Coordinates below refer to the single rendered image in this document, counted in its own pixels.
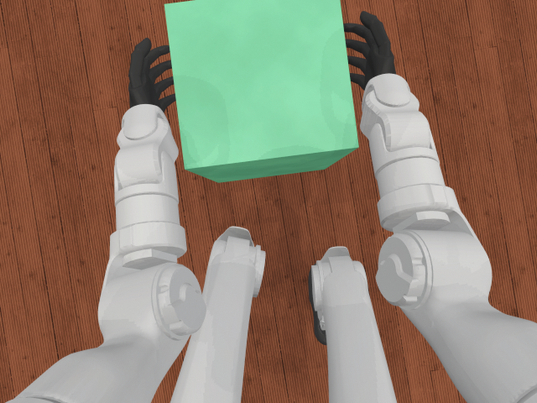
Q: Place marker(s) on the right robot hand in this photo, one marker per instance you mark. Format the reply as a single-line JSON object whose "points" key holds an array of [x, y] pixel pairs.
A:
{"points": [[377, 51]]}

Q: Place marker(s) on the robot left thigh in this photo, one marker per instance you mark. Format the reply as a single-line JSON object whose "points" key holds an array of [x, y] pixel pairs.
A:
{"points": [[212, 370]]}

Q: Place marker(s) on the left robot hand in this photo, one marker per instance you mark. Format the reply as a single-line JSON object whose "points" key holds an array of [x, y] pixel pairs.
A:
{"points": [[142, 89]]}

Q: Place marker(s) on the left robot upper arm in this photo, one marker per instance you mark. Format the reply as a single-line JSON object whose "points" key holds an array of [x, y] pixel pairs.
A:
{"points": [[146, 318]]}

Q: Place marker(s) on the robot right forearm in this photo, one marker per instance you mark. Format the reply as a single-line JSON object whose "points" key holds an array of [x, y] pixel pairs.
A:
{"points": [[413, 194]]}

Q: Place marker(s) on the right robot upper arm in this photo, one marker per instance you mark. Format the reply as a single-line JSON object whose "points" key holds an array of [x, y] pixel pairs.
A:
{"points": [[441, 281]]}

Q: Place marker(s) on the carton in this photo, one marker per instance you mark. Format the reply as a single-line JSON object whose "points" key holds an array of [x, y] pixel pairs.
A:
{"points": [[262, 87]]}

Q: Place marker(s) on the right robot foot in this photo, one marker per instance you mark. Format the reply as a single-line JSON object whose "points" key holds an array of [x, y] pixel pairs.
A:
{"points": [[319, 334]]}

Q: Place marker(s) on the robot left forearm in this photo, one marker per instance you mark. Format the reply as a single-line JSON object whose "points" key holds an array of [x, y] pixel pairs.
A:
{"points": [[146, 195]]}

